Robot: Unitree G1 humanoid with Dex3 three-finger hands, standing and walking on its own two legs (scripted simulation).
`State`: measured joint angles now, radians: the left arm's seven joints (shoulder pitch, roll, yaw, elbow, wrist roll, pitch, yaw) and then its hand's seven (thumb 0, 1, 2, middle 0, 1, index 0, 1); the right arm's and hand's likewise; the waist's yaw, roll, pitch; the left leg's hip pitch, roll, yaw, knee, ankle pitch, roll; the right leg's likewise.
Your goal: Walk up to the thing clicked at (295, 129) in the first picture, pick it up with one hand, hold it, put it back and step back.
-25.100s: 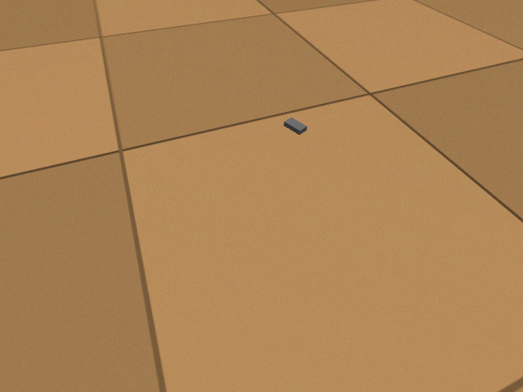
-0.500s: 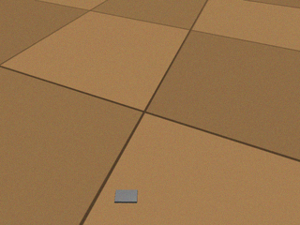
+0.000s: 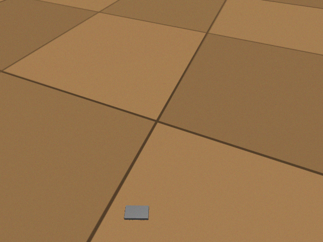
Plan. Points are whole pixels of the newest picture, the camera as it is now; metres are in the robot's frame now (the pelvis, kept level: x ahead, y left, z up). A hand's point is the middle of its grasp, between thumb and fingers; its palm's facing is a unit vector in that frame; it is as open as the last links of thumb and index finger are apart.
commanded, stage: stand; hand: left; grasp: from above
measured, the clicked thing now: (136, 212) +0.42 +0.14 -0.77
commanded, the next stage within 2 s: rise first in 0.38 s
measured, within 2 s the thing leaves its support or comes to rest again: neither
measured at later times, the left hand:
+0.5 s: hand out of the picture +0.08 +0.25 -0.16, palm faces -0.03 -0.94 -0.34, open 7.4 cm
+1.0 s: hand out of the picture +0.13 +0.25 -0.22, palm faces -0.14 -0.90 -0.41, open 12.9 cm
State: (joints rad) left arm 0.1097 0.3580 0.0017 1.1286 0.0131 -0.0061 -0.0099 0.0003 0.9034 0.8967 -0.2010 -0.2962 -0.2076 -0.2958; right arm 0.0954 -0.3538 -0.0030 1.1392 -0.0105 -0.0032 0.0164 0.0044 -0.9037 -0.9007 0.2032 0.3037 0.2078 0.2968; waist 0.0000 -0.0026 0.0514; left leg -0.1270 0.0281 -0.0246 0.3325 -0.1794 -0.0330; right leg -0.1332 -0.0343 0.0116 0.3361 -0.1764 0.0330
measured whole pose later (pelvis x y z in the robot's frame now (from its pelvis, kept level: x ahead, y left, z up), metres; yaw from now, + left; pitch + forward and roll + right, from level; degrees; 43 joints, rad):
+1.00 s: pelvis -0.01 +0.01 -0.06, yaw +0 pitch +14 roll -1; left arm 0.09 0.28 0.13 0.78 0.25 0.10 0.01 0.00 -0.27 0.88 -0.16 -0.93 -0.17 -0.93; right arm 0.23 -0.24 -0.05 0.64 0.01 -0.08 0.01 0.01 -0.88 -0.90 0.20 0.30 0.21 0.30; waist -0.01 0.00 -0.08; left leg -0.75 0.02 -0.03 0.96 -0.45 -0.02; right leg -0.74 -0.03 0.03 0.93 -0.43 0.05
